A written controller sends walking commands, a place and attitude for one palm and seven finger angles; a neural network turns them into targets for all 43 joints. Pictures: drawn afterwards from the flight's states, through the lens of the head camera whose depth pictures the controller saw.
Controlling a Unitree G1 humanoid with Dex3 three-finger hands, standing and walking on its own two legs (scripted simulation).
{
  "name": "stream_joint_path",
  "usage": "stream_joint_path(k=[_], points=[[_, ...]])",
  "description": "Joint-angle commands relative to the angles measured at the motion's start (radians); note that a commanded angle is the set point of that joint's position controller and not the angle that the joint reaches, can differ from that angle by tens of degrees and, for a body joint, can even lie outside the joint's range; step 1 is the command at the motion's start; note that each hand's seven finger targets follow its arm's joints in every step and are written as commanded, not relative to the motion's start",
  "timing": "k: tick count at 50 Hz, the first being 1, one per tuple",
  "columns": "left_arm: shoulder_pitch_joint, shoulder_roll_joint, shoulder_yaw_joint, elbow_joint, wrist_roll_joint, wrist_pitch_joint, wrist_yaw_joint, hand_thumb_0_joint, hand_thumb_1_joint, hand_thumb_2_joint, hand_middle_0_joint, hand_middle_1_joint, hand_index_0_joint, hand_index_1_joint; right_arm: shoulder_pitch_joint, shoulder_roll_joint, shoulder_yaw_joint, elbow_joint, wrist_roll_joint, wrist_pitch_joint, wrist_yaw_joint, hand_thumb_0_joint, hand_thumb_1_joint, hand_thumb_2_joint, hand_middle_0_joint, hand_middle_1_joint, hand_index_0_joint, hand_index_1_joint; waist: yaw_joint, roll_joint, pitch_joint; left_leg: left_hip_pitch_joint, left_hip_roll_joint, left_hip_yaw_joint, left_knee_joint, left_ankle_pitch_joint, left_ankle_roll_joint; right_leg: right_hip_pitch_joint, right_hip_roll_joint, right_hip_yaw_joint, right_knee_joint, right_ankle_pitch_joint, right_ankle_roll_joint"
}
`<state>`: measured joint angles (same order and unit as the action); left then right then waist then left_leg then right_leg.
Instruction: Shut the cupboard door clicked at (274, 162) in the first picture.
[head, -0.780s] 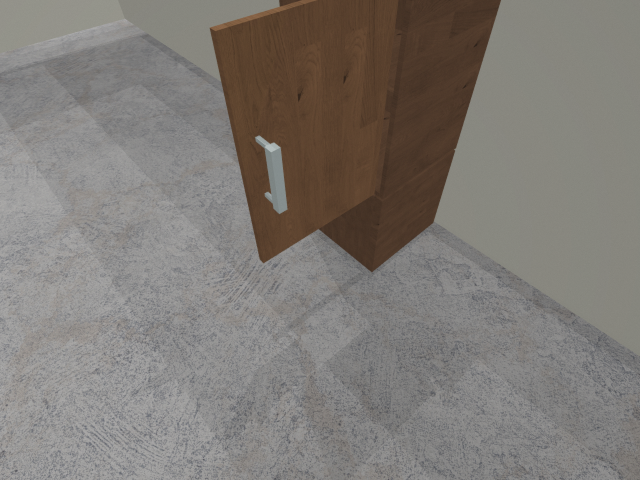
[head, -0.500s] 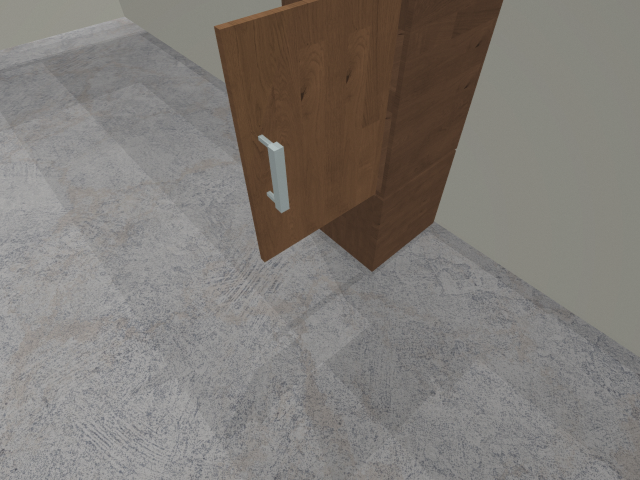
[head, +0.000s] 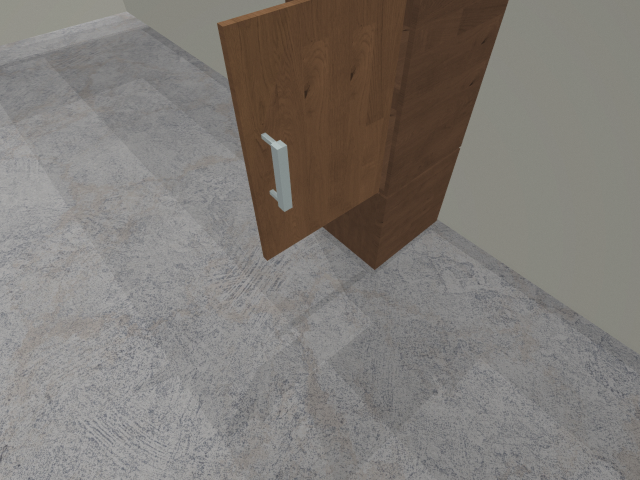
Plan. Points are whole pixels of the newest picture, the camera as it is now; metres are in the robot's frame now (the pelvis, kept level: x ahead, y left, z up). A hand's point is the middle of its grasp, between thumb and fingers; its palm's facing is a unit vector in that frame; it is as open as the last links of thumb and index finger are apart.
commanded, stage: look at it before walking up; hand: left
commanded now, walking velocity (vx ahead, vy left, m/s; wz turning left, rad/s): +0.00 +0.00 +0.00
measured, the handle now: (276, 173) +0.69 +0.13 -0.06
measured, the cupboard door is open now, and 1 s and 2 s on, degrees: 88 88 88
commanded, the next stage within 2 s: walk around to get in front in 0.36 s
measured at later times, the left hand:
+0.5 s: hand out of the picture +0.09 +0.24 -0.15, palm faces -0.03 -0.94 -0.34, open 7.4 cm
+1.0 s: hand out of the picture +0.09 +0.17 -0.18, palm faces -0.21 -0.95 -0.24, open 7.4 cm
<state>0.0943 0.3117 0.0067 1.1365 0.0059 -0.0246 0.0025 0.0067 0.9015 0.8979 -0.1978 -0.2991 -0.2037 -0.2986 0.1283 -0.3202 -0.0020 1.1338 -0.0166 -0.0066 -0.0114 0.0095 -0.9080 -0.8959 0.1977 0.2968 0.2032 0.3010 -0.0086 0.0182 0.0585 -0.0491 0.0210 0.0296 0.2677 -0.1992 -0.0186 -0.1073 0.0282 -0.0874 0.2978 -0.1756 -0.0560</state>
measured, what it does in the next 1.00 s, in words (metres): stands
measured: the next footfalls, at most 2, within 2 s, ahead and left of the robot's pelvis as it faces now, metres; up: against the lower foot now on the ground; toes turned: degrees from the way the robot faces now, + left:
left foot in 1.56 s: +0.04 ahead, +0.09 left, +0.00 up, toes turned -33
right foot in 1.90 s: -0.10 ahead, -0.15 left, +0.00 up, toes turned -49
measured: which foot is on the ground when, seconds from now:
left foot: down 0.00-1.00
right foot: down 0.00-1.00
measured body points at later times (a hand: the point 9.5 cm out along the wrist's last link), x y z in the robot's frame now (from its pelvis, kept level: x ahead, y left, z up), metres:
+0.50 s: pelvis +0.00 +0.00 +0.00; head +0.02 -0.01 +0.45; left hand +0.09 +0.29 -0.13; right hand +0.07 -0.30 -0.15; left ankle -0.03 +0.13 -0.75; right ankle -0.01 -0.08 -0.75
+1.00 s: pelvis -0.03 -0.01 -0.02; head +0.02 -0.04 +0.43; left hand +0.10 +0.22 -0.16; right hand -0.07 -0.26 -0.18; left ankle -0.03 +0.13 -0.75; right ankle -0.05 -0.10 -0.72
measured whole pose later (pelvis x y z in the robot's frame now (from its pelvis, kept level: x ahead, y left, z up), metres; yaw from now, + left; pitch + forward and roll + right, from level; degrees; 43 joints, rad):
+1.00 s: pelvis -0.03 -0.01 -0.02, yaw -13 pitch -1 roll +1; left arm 0.14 0.21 0.06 0.97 0.02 0.07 -0.03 0.01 0.90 0.90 -0.20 -0.30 -0.20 -0.30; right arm 0.24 -0.22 -0.04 1.03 -0.04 0.03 -0.04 0.01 -0.91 -0.90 0.20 0.30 0.20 0.30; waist 0.00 0.02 0.14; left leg -0.16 0.12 0.23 0.52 -0.32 -0.04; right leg -0.39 0.00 -0.04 0.86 -0.47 0.00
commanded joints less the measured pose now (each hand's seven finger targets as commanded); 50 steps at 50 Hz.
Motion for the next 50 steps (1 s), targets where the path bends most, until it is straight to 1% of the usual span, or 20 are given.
stream_joint_path(k=[1,4,11,23,25,26,28,34,36,38,40,41,42,43,44,45,46,47,49,50], points=[[-0.028,0.203,0.039,-0.057,0.003,-0.021,0.016,0.0,0.9,0.9,-0.2,-0.3,-0.2,-0.3,-0.012,-0.186,-0.031,-0.052,0.002,-0.016,-0.01,0.0,-0.9,-0.9,0.2,0.3,0.2,0.3,0.003,-0.02,-0.092,-0.01,0.114,-0.09,-0.022,0.183,0.033,0.057,-0.168,0.153,-0.039,0.245,0.005],[-0.033,0.204,0.036,-0.056,0.003,-0.02,0.015,0.0,0.9,0.9,-0.2,-0.3,-0.2,-0.3,-0.013,-0.186,-0.031,-0.05,-0.001,-0.015,-0.009,0.0,-0.9,-0.9,0.2,0.3,0.2,0.3,0.001,-0.012,-0.092,-0.015,0.114,-0.091,-0.027,0.172,0.031,0.064,-0.17,0.157,-0.041,0.234,0.004],[-0.029,0.209,0.04,-0.061,0.003,-0.023,0.017,0.0,0.9,0.9,-0.2,-0.3,-0.2,-0.3,-0.017,-0.194,-0.031,-0.056,0.002,-0.018,-0.012,0.0,-0.9,-0.9,0.2,0.3,0.2,0.3,0.003,-0.018,-0.118,0.011,0.118,-0.084,-0.015,0.234,0.031,0.077,-0.17,0.152,-0.028,0.317,0.003],[-0.04,0.212,0.036,-0.061,0.003,-0.021,0.015,0.0,0.9,0.9,-0.2,-0.3,-0.2,-0.3,-0.017,-0.191,-0.031,-0.054,0.0,-0.014,-0.008,0.0,-0.9,-0.9,0.2,0.3,0.2,0.3,0.002,-0.014,-0.081,-0.013,0.114,-0.087,-0.031,0.159,0.029,0.064,-0.17,0.163,-0.053,0.23,0.006],[-0.044,0.216,0.042,-0.069,0.003,-0.018,0.014,0.0,0.9,0.9,-0.2,-0.3,-0.2,-0.3,-0.009,-0.198,-0.035,-0.056,-0.002,-0.014,-0.013,0.0,-0.9,-0.9,0.2,0.3,0.2,0.3,-0.001,-0.015,-0.091,0.006,0.123,-0.069,-0.012,0.177,0.027,0.051,-0.166,0.177,-0.037,0.282,0.001],[-0.031,0.191,0.042,-0.071,0.005,-0.012,0.015,0.0,0.9,0.9,-0.2,-0.3,-0.2,-0.3,0.008,-0.171,-0.031,-0.057,-0.001,-0.01,-0.016,0.0,-0.9,-0.9,0.2,0.3,0.2,0.3,-0.003,-0.022,-0.102,0.018,0.127,-0.052,0.011,0.193,0.023,0.037,-0.164,0.18,-0.019,0.32,0.004],[0.011,0.11,0.028,-0.062,0.003,0.011,0.021,0.0,0.9,0.9,-0.2,-0.3,-0.2,-0.3,0.069,-0.076,-0.018,-0.047,-0.002,0.007,-0.02,0.0,-0.9,-0.9,0.2,0.3,0.2,0.3,-0.007,-0.028,-0.097,-0.005,0.126,-0.017,0.05,0.178,0.006,0.028,-0.168,0.19,0.018,0.362,0.013],[0.045,0.133,0.06,-0.118,0.012,0.043,0.014,0.0,0.9,0.9,-0.2,-0.3,-0.2,-0.3,0.1,-0.088,-0.049,-0.105,-0.001,0.031,-0.032,0.0,-0.9,-0.9,0.2,0.3,0.2,0.3,-0.01,-0.064,-0.082,-0.044,0.124,0.047,0.165,0.079,0.004,-0.06,-0.175,0.269,0.087,0.37,-0.016],[0.05,0.134,0.067,-0.138,0.015,0.049,0.011,0.0,0.9,0.9,-0.2,-0.3,-0.2,-0.3,0.1,-0.085,-0.056,-0.126,0.001,0.035,-0.034,0.0,-0.9,-0.9,0.2,0.3,0.2,0.3,-0.011,-0.07,-0.073,-0.041,0.118,0.061,0.201,0.028,0.004,-0.118,-0.174,0.302,0.085,0.321,-0.026],[0.036,0.123,0.073,-0.16,0.016,0.055,0.008,0.0,0.9,0.9,-0.2,-0.3,-0.2,-0.3,0.124,-0.071,-0.062,-0.131,0.0,0.035,-0.036,0.0,-0.9,-0.9,0.2,0.3,0.2,0.3,-0.02,-0.064,-0.061,-0.046,0.129,0.047,0.192,-0.021,0.012,-0.166,-0.161,0.319,0.099,0.248,-0.029],[0.022,0.099,0.073,-0.187,0.016,0.06,0.001,0.0,0.9,0.9,-0.2,-0.3,-0.2,-0.3,0.129,-0.081,-0.07,-0.141,-0.005,0.03,-0.038,0.0,-0.9,-0.9,0.2,0.3,0.2,0.3,-0.023,0.017,-0.041,-0.031,0.185,-0.007,0.136,-0.028,0.04,-0.247,-0.097,0.274,0.176,0.167,-0.005],[0.019,0.072,0.072,-0.201,0.016,0.062,-0.004,0.0,0.9,0.9,-0.2,-0.3,-0.2,-0.3,0.123,-0.101,-0.077,-0.15,-0.008,0.028,-0.038,0.0,-0.9,-0.9,0.2,0.3,0.2,0.3,-0.021,0.099,-0.033,-0.007,0.252,-0.063,0.081,-0.005,0.07,-0.305,-0.04,0.214,0.284,0.117,0.018],[0.002,0.047,0.071,-0.22,0.017,0.067,-0.01,0.0,0.9,0.9,-0.2,-0.3,-0.2,-0.3,0.138,-0.117,-0.084,-0.152,-0.013,0.02,-0.041,0.0,-0.9,-0.9,0.2,0.3,0.2,0.3,-0.026,0.194,-0.028,-0.019,0.368,-0.148,0.005,0.09,0.135,-0.342,-0.002,0.125,0.478,-0.114,0.04],[-0.011,0.044,0.078,-0.236,0.021,0.076,-0.012,0.0,0.9,0.9,-0.2,-0.3,-0.2,-0.3,0.142,-0.111,-0.082,-0.154,-0.016,0.012,-0.044,0.0,-0.9,-0.9,0.2,0.3,0.2,0.3,-0.02,0.205,-0.019,-0.033,0.433,-0.165,-0.02,0.222,0.192,-0.384,-0.009,0.105,0.671,-0.332,0.056],[0.001,0.043,0.086,-0.244,0.024,0.083,-0.015,0.0,0.9,0.9,-0.2,-0.3,-0.2,-0.3,0.134,-0.099,-0.076,-0.163,-0.016,0.006,-0.046,0.0,-0.9,-0.9,0.2,0.3,0.2,0.3,-0.002,0.179,-0.018,-0.047,0.433,-0.132,-0.002,0.31,0.204,-0.398,-0.028,0.128,0.745,-0.361,0.065],[0.015,0.033,0.089,-0.244,0.024,0.086,-0.017,0.0,0.9,0.9,-0.2,-0.3,-0.2,-0.3,0.111,-0.09,-0.075,-0.173,-0.017,0.005,-0.048,0.0,-0.9,-0.9,0.2,0.3,0.2,0.3,0.011,0.146,-0.018,-0.063,0.42,-0.08,0.026,0.339,0.198,-0.387,-0.047,0.131,0.751,-0.358,0.066],[0.032,0.012,0.088,-0.242,0.024,0.082,-0.021,0.0,0.9,0.9,-0.2,-0.3,-0.2,-0.3,0.079,-0.084,-0.077,-0.189,-0.019,0.003,-0.049,0.0,-0.9,-0.9,0.2,0.3,0.2,0.3,0.027,0.122,-0.031,-0.04,0.395,-0.027,0.072,0.377,0.182,-0.375,-0.064,0.112,0.688,-0.344,0.063],[0.04,-0.005,0.083,-0.243,0.022,0.079,-0.025,0.0,0.9,0.9,-0.2,-0.3,-0.2,-0.3,0.065,-0.094,-0.082,-0.193,-0.024,0.005,-0.046,0.0,-0.9,-0.9,0.2,0.3,0.2,0.3,0.028,0.146,-0.026,-0.049,0.375,0.023,0.1,0.395,0.157,-0.34,-0.069,0.079,0.62,-0.329,0.062],[0.069,-0.016,0.081,-0.239,0.02,0.07,-0.028,0.0,0.9,0.9,-0.2,-0.3,-0.2,-0.3,0.078,-0.103,-0.088,-0.19,-0.024,0.011,-0.04,0.0,-0.9,-0.9,0.2,0.3,0.2,0.3,0.023,0.161,-0.049,-0.049,0.345,0.07,0.175,0.378,0.116,-0.249,-0.05,0.024,0.469,-0.272,0.06],[0.103,-0.015,0.085,-0.231,0.019,0.065,-0.028,0.0,0.9,0.9,-0.2,-0.3,-0.2,-0.3,0.078,-0.107,-0.092,-0.189,-0.02,0.014,-0.037,0.0,-0.9,-0.9,0.2,0.3,0.2,0.3,0.037,0.148,-0.064,-0.057,0.326,0.101,0.236,0.346,0.091,-0.193,-0.039,0.005,0.372,-0.191,0.058]])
